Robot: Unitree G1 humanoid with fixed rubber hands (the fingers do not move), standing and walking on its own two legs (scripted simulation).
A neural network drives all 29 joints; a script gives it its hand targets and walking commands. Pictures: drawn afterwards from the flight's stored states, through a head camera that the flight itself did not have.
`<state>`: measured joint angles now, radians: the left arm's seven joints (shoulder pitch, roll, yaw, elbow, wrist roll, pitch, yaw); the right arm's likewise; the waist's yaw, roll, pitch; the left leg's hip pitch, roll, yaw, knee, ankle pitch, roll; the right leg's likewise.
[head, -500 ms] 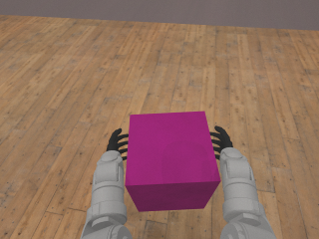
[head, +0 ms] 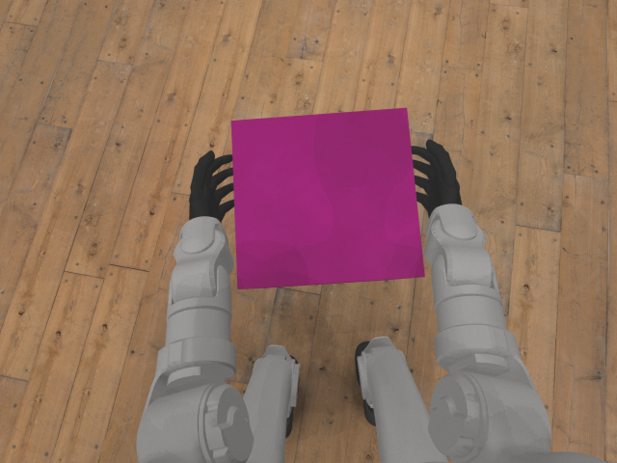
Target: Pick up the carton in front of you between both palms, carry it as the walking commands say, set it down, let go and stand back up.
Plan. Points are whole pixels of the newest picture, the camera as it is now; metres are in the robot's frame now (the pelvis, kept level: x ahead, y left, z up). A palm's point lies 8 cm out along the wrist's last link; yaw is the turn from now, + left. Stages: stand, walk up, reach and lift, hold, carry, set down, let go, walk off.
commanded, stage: set down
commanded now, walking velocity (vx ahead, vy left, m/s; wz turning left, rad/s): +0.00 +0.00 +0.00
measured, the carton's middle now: (323, 215) +0.43 +0.00 -0.14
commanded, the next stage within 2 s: none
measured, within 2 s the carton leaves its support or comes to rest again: rests again in 1.60 s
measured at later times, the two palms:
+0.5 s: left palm (235, 220) +0.45 +0.15 -0.23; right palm (408, 212) +0.46 -0.15 -0.23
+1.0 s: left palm (252, 226) +0.48 +0.15 -0.39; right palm (391, 218) +0.49 -0.15 -0.39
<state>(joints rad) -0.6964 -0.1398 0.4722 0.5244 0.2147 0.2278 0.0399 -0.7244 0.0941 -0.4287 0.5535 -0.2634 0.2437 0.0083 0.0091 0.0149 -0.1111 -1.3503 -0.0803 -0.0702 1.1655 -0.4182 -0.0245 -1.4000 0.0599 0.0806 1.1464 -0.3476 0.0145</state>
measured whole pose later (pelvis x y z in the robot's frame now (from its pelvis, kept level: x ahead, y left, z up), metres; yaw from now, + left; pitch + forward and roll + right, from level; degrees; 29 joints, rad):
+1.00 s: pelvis -0.04 +0.00 -0.24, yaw +2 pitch +46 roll +1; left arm -1.27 0.10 0.40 0.80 0.09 0.23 0.13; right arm -1.28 -0.15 -0.36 0.82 -0.12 0.25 -0.08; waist -0.01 0.01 0.11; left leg -2.24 -0.16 -0.05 2.03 -0.59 -0.07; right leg -2.29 0.12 0.08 1.99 -0.50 0.07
